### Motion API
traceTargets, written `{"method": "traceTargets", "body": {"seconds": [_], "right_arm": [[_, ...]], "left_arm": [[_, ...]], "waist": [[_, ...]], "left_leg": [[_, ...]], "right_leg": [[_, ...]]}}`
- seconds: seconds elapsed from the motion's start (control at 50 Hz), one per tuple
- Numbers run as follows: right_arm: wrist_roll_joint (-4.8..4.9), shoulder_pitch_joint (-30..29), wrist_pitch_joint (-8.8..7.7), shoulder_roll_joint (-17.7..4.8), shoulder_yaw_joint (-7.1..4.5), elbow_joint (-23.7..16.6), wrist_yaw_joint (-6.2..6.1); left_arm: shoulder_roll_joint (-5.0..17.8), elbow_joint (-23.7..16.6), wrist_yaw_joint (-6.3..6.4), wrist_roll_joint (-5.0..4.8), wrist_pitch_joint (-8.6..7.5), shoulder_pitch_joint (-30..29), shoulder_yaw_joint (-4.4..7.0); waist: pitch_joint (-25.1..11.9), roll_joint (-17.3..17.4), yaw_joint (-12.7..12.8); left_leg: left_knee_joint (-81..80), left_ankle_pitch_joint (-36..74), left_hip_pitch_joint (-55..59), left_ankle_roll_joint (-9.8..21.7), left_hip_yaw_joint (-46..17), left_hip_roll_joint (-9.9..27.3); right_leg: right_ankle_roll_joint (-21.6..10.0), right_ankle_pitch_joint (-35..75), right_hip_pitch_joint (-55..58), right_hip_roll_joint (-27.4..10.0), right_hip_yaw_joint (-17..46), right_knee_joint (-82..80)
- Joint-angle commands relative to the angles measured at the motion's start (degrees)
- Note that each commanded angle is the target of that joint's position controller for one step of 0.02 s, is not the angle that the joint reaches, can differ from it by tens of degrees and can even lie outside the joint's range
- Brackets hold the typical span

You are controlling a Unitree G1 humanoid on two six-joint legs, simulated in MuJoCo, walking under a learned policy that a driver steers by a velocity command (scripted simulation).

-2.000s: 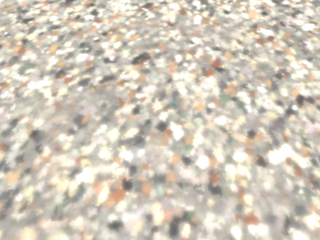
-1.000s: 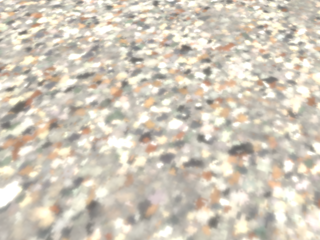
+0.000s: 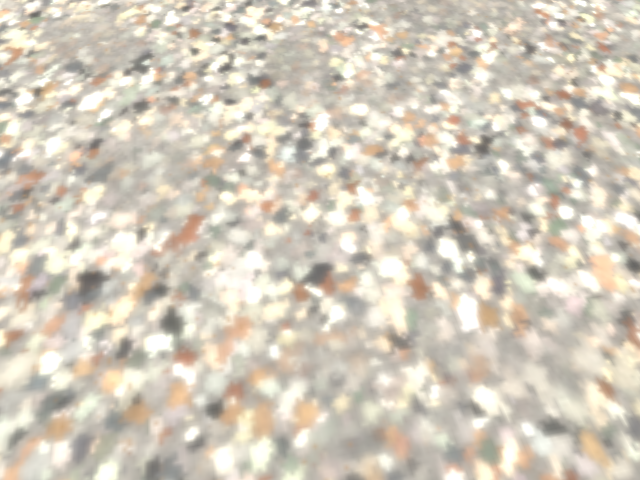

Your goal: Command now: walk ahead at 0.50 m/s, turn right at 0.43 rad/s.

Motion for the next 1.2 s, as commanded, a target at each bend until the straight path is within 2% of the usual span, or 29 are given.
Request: {"method": "traceTargets", "body": {"seconds": [0.02, 0.1, 0.16, 0.22, 0.28, 0.32, 0.36, 0.38, 0.4, 0.42, 0.44, 0.46, 0.48, 0.5, 0.56, 0.64, 0.72, 0.82, 0.86, 0.88, 0.9, 0.92, 0.94, 0.96, 0.98, 1.0, 1.02, 1.08, 1.2], "right_arm": [[-0.34, 4.7, -0.19, -5.5, -1.36, -0.6, -0.09], [0.72, 5.8, -0.70, -8.0, -2.09, 1.7, 0.10], [1.23, 6.4, -0.10, -9.6, -2.33, 2.9, -0.08], [1.80, 9.4, 0.61, -10.8, -2.41, 4.7, -0.14], [2.30, 11.9, 1.50, -11.7, -2.52, 6.6, -0.12], [2.54, 11.8, 2.17, -12.6, -2.71, 7.4, -0.34], [2.62, 11.2, 2.60, -11.9, -2.27, 7.6, -0.70], [1.32, 10.7, 2.35, -9.4, -1.06, 6.4, -0.86], [0.49, 16.0, 1.25, -2.7, 1.08, 4.5, -0.61], [1.62, 13.9, 0.15, -7.7, 0.02, 5.3, -0.26], [2.98, 9.4, -0.43, -10.3, -0.82, 3.7, 0.08], [2.73, 6.5, -0.59, -9.9, -0.68, 3.2, -0.03], [1.73, 5.3, -0.46, -9.3, -0.82, 3.2, -0.19], [1.34, 6.0, 0.13, -8.9, -0.97, 3.5, -0.16], [1.09, 6.8, 1.88, -5.9, -0.38, 3.9, -0.19], [0.60, -0.9, 2.09, -4.6, 0.24, 1.9, -0.02], [1.58, -7.4, 1.75, -4.1, 0.85, 0.5, 1.11], [1.83, -11.9, 1.87, -5.3, 0.58, -2.6, 2.51], [1.48, -8.9, 1.93, -6.6, -0.13, -2.7, 2.84], [1.35, -3.2, 2.02, -8.1, -1.19, -1.4, 2.74], [1.53, 5.5, 2.21, -11.3, -3.02, 0.9, 2.26], [1.23, 13.3, 2.57, -17.9, -4.97, 1.5, 1.44], [2.54, 13.6, 2.58, -17.3, -4.56, 1.3, 1.61], [2.20, 13.2, 2.47, -13.5, -3.29, 1.1, 1.55], [1.68, 10.8, 2.34, -11.7, -2.93, 0.4, 1.27], [1.38, 7.6, 2.27, -10.7, -2.62, -0.1, 1.14], [0.98, 4.9, 2.19, -8.9, -2.06, -1.0, 0.93], [0.78, 3.1, 2.23, -9.0, -2.13, -2.3, 0.30], [1.77, 7.6, 2.69, -11.1, -3.05, -1.1, -1.43]], "left_arm": [[4.5, -6.0, -0.42, 0.02, -1.04, -3.1, 1.40], [1.5, -7.2, -0.79, 0.68, -0.91, -6.3, 0.32], [0.5, -7.9, -1.58, 0.82, -1.69, -11.0, -0.51], [0.4, -9.0, -2.27, 0.42, -2.30, -16.4, -0.82], [1.4, -10.5, -2.80, 0.03, -2.53, -19.9, -0.56], [2.7, -10.5, -3.00, 0.19, -2.68, -18.8, -0.03], [6.2, -6.8, -2.48, 0.87, -2.59, -6.9, 2.09], [10.0, -4.8, -1.74, 1.29, -2.25, 3.3, 3.42], [15.4, -4.2, -1.47, 1.67, -1.90, 6.1, 4.19], [10.7, -4.0, -1.60, 0.92, -1.95, 7.0, 3.06], [8.4, -4.1, -1.70, 0.82, -2.26, 3.3, 2.12], [6.8, -4.3, -1.78, 0.91, -2.42, 0.1, 1.60], [5.5, -4.3, -2.01, 1.30, -2.55, -2.9, 1.20], [4.0, -4.5, -2.14, 1.75, -2.87, -4.7, 0.78], [4.8, -3.2, -2.11, 1.24, -3.94, -5.4, 1.15], [6.5, -0.9, -1.32, 1.14, -4.03, -3.1, 1.66], [8.3, 1.7, -0.90, 1.04, -3.95, 0.1, 2.08], [8.8, 4.7, -0.46, 0.66, -2.77, 2.2, 2.58], [9.8, 4.7, -0.01, 0.64, -2.02, 0.8, 2.85], [10.1, 4.4, 0.36, 0.69, -1.46, -0.3, 2.87], [9.1, 3.7, 0.97, 1.11, -1.05, 0.3, 2.40], [5.4, 1.1, 1.01, 2.20, -1.83, 4.0, 0.91], [1.7, 0.8, 0.24, 2.64, -3.58, 4.7, -0.66], [6.7, 0.1, -0.80, 0.59, -5.38, 0.6, 0.52], [7.3, -1.5, -1.14, -0.70, -6.35, -4.1, 0.48], [6.8, -2.0, -0.87, 0.14, -6.75, -6.1, 0.42], [7.4, -1.9, -0.42, 1.42, -6.46, -6.6, 0.95], [5.5, -2.1, -0.29, 2.26, -4.73, -4.9, 0.94], [2.2, -5.4, -0.53, 1.97, -4.53, -16.4, -0.25]], "waist": [[-0.3, 9.0, -2.3], [0.5, 7.3, -1.7], [0.8, 6.5, -3.0], [1.6, 6.6, -5.1], [2.7, 7.3, -5.4], [2.1, 7.9, -3.6], [-5.2, 6.7, 3.0], [-12.7, 2.3, 7.2], [-18.8, -12.8, 4.0], [-20.4, -9.7, 6.2], [-11.9, -7.4, 5.5], [-7.6, -4.0, 4.1], [-4.4, -2.2, 2.3], [-3.4, -2.5, 0.3], [-1.9, -2.1, -2.0], [1.2, -0.6, -0.2], [2.6, -0.6, 2.6], [3.9, -0.5, 3.3], [1.2, -1.9, 1.2], [-2.6, -2.0, -2.1], [-7.7, -0.4, -5.6], [-15.4, 9.6, -6.2], [-21.3, 17.1, -4.9], [-18.3, 12.5, -7.0], [-11.6, 9.3, -6.7], [-6.6, 4.4, -4.7], [-4.6, 3.8, -2.7], [-3.0, 5.8, 0.1], [0.0, 6.4, -3.5]], "left_leg": [[-16.2, -1.3, 14.5, 8.9, -18.8, 15.1], [-19.6, 7.7, 13.5, 11.6, -12.8, 15.6], [-20.4, 11.5, 13.7, 10.9, -7.7, 14.3], [-19.8, 12.1, 14.0, 9.7, -4.7, 13.6], [-18.3, 13.3, 17.9, 8.9, -5.3, 15.9], [-15.0, 19.6, 20.2, 7.9, -5.0, 16.9], [-0.7, 33.9, 17.3, 5.3, -0.6, 13.2], [15.0, 22.7, 6.8, 2.9, 1.7, 10.6], [35.8, -14.4, -15.4, -0.9, 2.1, 0.5], [44.0, -22.7, -22.2, -0.7, -5.9, 1.6], [45.4, -18.6, -26.5, 0.0, -5.6, 4.5], [43.0, -13.5, -25.2, 0.2, -4.4, 6.9], [39.6, -10.2, -22.9, -0.1, -4.2, 8.3], [37.4, -7.9, -19.3, -0.4, -4.7, 9.5], [32.4, -4.5, -16.2, -1.9, -4.2, 9.9], [18.4, 8.2, -17.7, -2.8, -3.6, 9.3], [8.1, 16.8, -14.9, -1.7, -2.0, 7.3], [3.7, 9.5, -18.3, 1.8, -2.4, 5.7], [3.3, 4.2, -12.4, 3.7, 0.7, 3.0], [2.2, 4.2, -4.0, 4.9, 3.0, 0.5], [1.7, 5.7, 9.0, 6.7, 2.2, -0.9], [2.1, 5.0, 31.4, 14.6, -19.8, 12.1], [-8.7, -4.6, 42.5, 22.2, -46.1, 20.7], [-11.3, -9.5, 41.1, 19.5, -43.4, 19.7], [-11.5, -7.2, 34.2, 17.4, -35.7, 17.6], [-12.2, -1.9, 25.6, 16.0, -30.0, 15.4], [-13.3, 3.6, 19.2, 15.1, -26.1, 13.7], [-16.2, 11.3, 10.1, 16.0, -22.1, 11.4], [-16.2, 8.4, 3.9, 11.9, -15.7, 6.4]], "right_leg": [[0.3, 4.8, -16.3, -6.4, 1.8, -0.1], [1.1, 8.6, -16.9, -7.3, -0.2, -11.0], [1.3, 17.5, -14.7, -7.8, -2.7, -21.8], [1.3, 22.7, -10.8, -6.3, -5.1, -29.9], [-0.2, 20.6, -10.0, -5.4, -5.6, -34.2], [-1.9, 17.6, -6.4, -4.2, -6.5, -36.9], [-4.8, 19.0, 12.1, -1.4, -8.8, -40.4], [-8.0, 20.5, 28.6, -9.7, 0.4, -38.3], [-16.9, 11.6, 45.1, -23.7, 27.5, -43.9], [-18.2, 4.4, 44.7, -24.6, 35.6, -48.7], [-16.0, 6.0, 38.5, -22.5, 27.4, -49.5], [-14.5, 10.8, 31.3, -19.6, 20.3, -50.4], [-13.6, 15.7, 24.8, -17.7, 16.1, -52.1], [-13.1, 19.9, 20.2, -16.1, 13.1, -53.9], [-14.1, 25.1, 14.2, -15.4, 8.0, -58.0], [-12.6, 25.5, 13.3, -13.5, 1.9, -60.2], [-10.5, 23.0, 15.7, -13.8, -3.3, -60.9], [-8.2, 27.8, 26.7, -17.8, -6.0, -56.6], [-6.5, 44.0, 28.8, -17.5, -8.2, -50.1], [-5.1, 53.9, 27.9, -16.0, -10.5, -42.1], [-3.0, 55.1, 22.5, -13.4, -13.1, -30.0], [0.8, 36.2, 1.4, -8.0, -14.6, -8.1], [3.2, -7.2, -15.3, 2.2, -6.6, 6.7], [1.7, -6.7, -21.6, -1.7, 0.8, 10.3], [0.6, -2.5, -23.2, -4.0, -0.2, 8.7], [0.4, 1.2, -21.7, -6.2, -0.8, 3.5], [0.7, 3.7, -17.7, -7.9, -0.7, -1.4], [2.7, 6.1, -12.2, -8.1, -1.5, -7.6], [5.2, 26.5, -7.6, -4.2, -2.7, -30.8]]}}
